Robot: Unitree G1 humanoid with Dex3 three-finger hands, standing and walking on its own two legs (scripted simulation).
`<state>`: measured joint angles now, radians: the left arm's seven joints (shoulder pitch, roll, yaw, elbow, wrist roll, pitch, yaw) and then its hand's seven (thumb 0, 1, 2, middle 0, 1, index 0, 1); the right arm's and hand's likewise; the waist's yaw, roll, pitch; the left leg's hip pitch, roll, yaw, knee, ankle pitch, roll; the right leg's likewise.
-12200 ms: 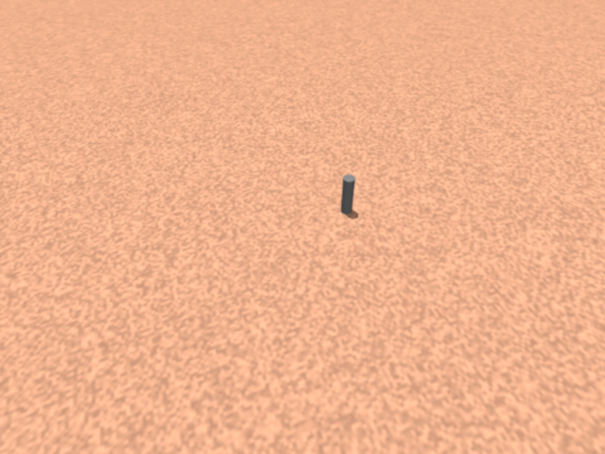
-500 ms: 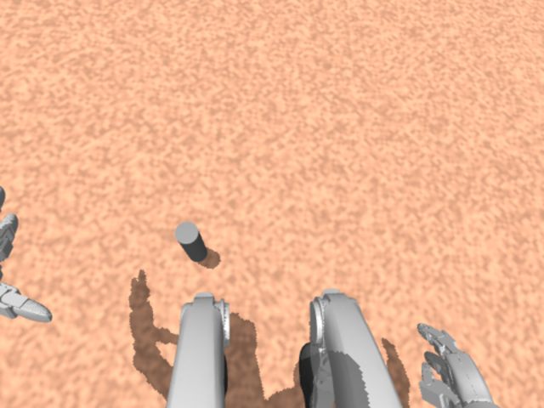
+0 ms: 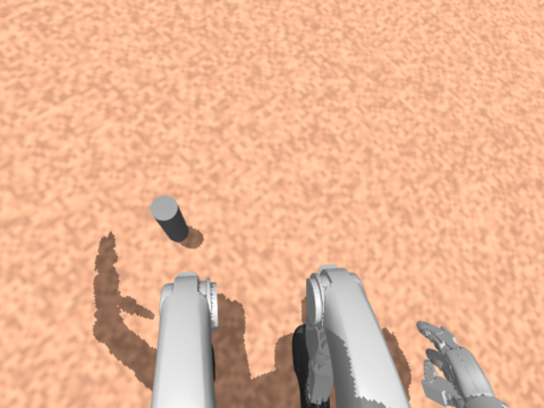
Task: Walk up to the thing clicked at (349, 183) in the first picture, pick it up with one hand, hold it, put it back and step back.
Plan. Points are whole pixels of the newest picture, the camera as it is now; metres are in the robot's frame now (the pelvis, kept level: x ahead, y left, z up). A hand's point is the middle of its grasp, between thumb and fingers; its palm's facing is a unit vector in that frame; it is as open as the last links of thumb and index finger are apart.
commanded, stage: go down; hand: left
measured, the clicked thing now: (172, 221) +0.45 +0.19 -0.34
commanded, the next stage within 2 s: approach in 0.60 s
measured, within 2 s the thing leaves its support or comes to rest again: neither
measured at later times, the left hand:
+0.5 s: hand out of the picture +0.40 +0.38 -0.03, palm faces +0.04 -1.00 -0.08, open 17.6 cm
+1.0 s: hand (17, 203) +0.41 +0.37 -0.09, palm faces +0.06 -1.00 -0.02, open 17.6 cm
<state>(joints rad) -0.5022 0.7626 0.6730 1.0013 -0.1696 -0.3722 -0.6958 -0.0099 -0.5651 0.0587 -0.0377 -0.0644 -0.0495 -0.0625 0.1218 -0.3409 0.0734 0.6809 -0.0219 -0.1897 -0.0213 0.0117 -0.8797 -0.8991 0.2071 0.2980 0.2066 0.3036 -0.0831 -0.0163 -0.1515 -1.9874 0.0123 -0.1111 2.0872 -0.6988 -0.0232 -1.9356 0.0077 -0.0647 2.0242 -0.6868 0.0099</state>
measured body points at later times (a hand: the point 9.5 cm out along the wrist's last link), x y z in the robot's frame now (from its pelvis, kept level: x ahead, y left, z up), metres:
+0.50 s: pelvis -0.01 +0.00 -0.03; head +0.19 +0.07 +0.36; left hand +0.39 +0.43 -0.02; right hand +0.13 -0.27 -0.13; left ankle +0.07 +0.13 -0.40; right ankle +0.09 -0.12 -0.40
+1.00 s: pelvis -0.01 +0.00 -0.07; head +0.21 +0.08 +0.32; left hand +0.40 +0.42 -0.09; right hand +0.12 -0.28 -0.15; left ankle +0.07 +0.13 -0.40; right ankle +0.09 -0.12 -0.40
